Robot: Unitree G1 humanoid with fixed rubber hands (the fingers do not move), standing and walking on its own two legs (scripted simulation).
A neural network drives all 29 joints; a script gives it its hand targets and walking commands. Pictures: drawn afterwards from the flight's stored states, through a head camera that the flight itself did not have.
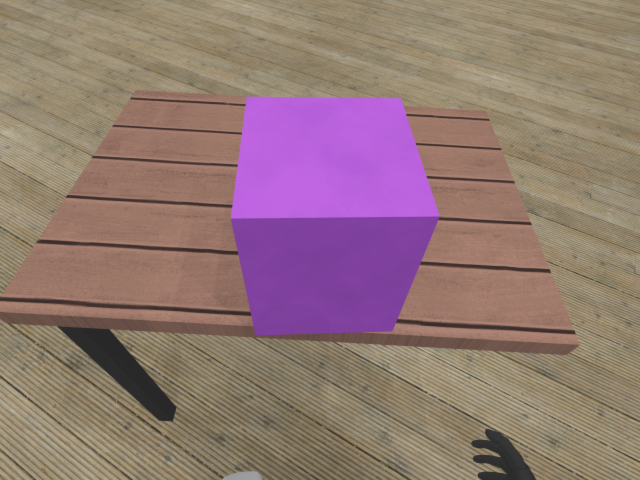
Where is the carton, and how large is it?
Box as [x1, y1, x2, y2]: [231, 97, 439, 334]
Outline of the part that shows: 247,97 233,197 231,221 255,334 392,330 439,216 400,98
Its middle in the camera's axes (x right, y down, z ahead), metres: +0.00 -0.03 +0.53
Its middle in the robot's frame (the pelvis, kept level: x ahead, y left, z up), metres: +0.42 +0.01 +0.08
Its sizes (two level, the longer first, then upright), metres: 0.210 0.200 0.250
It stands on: a table, 0.71 m high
